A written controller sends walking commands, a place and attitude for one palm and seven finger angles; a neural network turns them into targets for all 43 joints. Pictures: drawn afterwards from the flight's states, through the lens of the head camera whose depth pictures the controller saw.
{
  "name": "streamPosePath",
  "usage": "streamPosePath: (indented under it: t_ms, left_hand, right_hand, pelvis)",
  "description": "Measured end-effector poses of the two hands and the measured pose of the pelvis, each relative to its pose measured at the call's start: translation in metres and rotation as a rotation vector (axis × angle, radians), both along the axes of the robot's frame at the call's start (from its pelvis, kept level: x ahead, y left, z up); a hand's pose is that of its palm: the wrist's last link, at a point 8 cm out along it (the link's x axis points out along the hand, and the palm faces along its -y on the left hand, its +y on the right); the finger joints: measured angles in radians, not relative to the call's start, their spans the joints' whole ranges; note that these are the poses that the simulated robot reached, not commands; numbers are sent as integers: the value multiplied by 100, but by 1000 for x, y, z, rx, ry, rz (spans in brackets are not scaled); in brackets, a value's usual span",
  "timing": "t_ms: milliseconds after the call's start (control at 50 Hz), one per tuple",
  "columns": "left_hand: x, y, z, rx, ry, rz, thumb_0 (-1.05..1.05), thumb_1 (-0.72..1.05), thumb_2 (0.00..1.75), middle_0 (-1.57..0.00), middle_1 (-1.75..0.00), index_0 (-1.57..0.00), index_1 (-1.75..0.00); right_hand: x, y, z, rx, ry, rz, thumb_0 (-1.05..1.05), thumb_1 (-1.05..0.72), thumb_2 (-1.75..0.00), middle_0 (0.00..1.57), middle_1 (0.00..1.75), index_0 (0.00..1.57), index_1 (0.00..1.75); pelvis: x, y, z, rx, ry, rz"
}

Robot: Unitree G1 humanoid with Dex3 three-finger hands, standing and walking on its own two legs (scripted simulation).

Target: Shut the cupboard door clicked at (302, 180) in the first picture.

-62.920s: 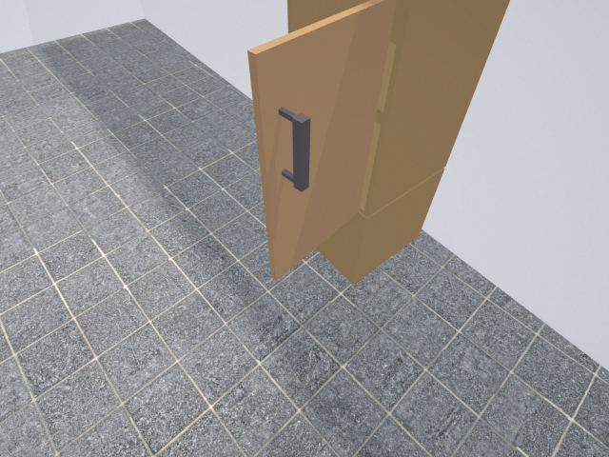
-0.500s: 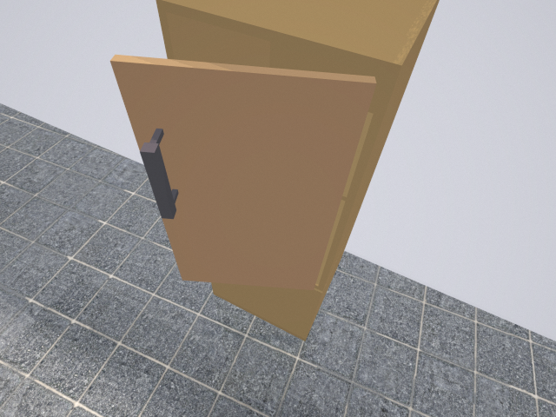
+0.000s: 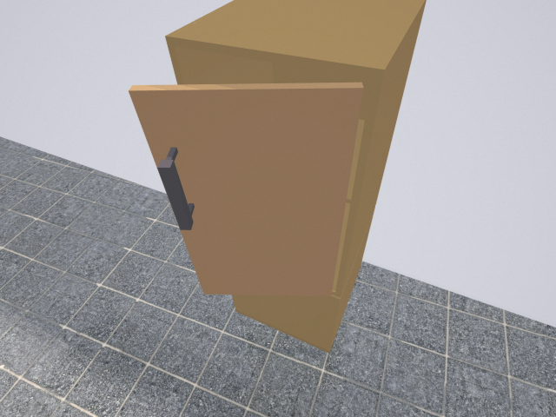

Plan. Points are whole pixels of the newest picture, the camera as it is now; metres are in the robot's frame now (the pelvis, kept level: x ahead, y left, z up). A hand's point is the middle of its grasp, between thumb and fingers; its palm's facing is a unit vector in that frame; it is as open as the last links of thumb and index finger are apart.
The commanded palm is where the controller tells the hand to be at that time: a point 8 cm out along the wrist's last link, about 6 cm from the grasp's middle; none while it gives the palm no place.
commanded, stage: come to a stop and stand still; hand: left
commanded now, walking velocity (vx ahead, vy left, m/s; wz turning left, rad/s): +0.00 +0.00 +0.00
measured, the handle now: (179, 190) +0.47 +0.21 +0.07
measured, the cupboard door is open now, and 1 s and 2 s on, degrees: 23 23 23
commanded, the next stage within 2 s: look again from close up in 1.42 s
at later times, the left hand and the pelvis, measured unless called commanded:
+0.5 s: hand out of the picture +0.02 +0.12 -0.17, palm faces -0.01 -0.98 -0.19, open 7.3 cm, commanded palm none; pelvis +0.03 -0.04 +0.01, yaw +0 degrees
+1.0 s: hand out of the picture +0.05 +0.10 -0.17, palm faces +0.01 -0.98 -0.20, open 7.3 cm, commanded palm none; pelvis +0.06 -0.07 +0.01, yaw +0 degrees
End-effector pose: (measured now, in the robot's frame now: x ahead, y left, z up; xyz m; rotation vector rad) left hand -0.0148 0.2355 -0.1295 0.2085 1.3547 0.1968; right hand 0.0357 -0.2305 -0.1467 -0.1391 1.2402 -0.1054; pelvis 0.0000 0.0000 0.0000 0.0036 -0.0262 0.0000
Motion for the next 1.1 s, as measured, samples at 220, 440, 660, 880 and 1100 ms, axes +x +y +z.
streamPosePath:
  t_ms: [220,440,660,880,1100]
  left_hand:
    - [-2,-32,-3,-52,68,-4,1,91,90,-19,-30,-20,-30]
    - [22,-60,-7,-80,72,-14,2,92,90,-20,-30,-20,-30]
    - [42,-70,-6,-66,62,-3,2,92,90,-20,-30,-20,-30]
    - [58,-81,-5,-64,63,4,2,92,90,-20,-30,-20,-30]
    - [71,-89,-5,-57,54,10,1,92,90,-20,-30,-20,-30]
  right_hand:
    - [-42,-4,-2,19,151,-36,1,-91,-90,20,30,20,30]
    - [-37,-8,0,36,186,-54,1,-91,-90,20,30,20,30]
    - [-9,-23,-1,28,178,-42,2,-92,-90,20,30,20,30]
    - [15,-41,1,7,169,-33,1,-92,-90,20,30,20,30]
    - [32,-54,1,-2,163,-29,1,-93,-90,20,30,20,30]
  pelvis:
    - [6,-14,4,8,21,-2]
    - [21,-32,6,12,23,-4]
    - [39,-46,7,14,24,-3]
    - [56,-59,7,17,26,-1]
    - [68,-70,7,18,22,0]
